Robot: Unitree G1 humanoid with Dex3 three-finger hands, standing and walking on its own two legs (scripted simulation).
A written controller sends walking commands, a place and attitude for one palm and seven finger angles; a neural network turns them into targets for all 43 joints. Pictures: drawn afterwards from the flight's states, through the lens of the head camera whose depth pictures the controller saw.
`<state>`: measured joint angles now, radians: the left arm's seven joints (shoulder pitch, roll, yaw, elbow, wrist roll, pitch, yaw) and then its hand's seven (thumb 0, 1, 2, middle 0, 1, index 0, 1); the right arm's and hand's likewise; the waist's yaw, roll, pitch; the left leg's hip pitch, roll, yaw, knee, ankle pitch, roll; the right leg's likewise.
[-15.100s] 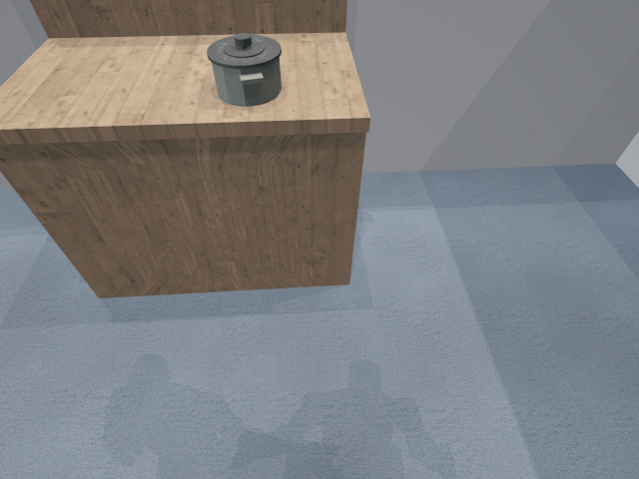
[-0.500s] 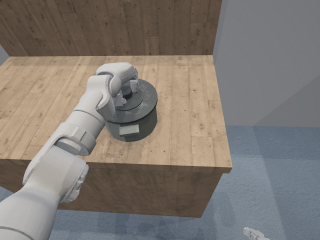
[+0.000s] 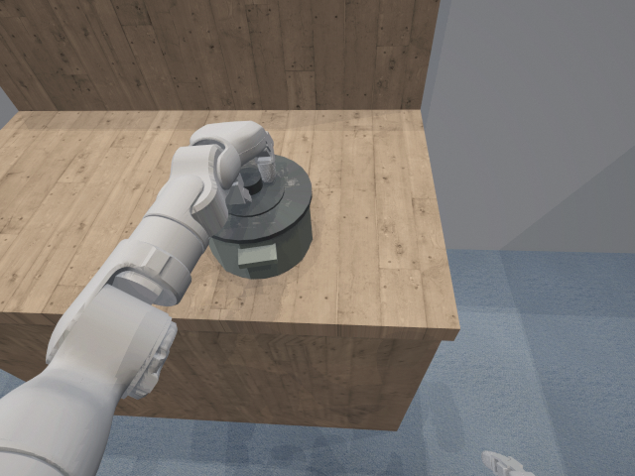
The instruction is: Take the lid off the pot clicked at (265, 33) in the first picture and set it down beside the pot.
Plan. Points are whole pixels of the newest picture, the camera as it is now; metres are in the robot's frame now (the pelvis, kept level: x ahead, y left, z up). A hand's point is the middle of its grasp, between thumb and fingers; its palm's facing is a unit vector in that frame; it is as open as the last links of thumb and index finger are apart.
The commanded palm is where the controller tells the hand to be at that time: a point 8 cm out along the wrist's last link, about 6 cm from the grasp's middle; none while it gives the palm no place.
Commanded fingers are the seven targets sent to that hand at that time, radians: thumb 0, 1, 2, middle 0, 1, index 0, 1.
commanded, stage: close the fingers and squeeze the knob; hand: left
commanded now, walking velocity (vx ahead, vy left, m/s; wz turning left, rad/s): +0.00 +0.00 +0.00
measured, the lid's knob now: (247, 181) +0.49 +0.09 +0.10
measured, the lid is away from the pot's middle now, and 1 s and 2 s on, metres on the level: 0.00 0.01 0.02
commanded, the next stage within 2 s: lift the lid straight up in 0.46 s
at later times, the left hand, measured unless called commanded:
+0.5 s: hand (239, 183) +0.46 +0.10 +0.13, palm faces -0.36 -0.03 -0.93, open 7.0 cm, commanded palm +0.45 +0.10 +0.19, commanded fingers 0.00 0.76 0.83 -0.99 -1.07 -0.89 -1.05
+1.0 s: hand (228, 168) +0.46 +0.11 +0.15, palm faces -0.31 -0.03 -0.95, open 7.0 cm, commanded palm +0.45 +0.11 +0.22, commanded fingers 0.00 0.77 0.84 -1.00 -1.07 -0.90 -1.05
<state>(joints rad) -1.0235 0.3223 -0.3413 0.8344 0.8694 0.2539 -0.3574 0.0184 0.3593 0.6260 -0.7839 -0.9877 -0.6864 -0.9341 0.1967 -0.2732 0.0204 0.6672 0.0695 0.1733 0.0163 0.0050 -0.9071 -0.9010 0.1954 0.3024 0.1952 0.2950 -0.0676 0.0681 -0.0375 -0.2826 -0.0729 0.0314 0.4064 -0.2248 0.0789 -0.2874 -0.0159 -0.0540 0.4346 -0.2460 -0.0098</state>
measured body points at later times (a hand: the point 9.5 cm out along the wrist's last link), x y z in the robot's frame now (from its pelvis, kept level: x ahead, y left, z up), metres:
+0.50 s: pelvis +0.00 +0.00 +0.00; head +0.03 -0.02 +0.45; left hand +0.47 +0.10 +0.18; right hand +0.10 -0.25 -0.14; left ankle -0.02 +0.07 -0.74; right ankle -0.02 -0.11 -0.74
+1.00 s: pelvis +0.00 +0.00 +0.00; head +0.04 -0.03 +0.45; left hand +0.48 +0.11 +0.20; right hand +0.11 -0.25 -0.13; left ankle -0.02 +0.07 -0.74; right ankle -0.02 -0.11 -0.74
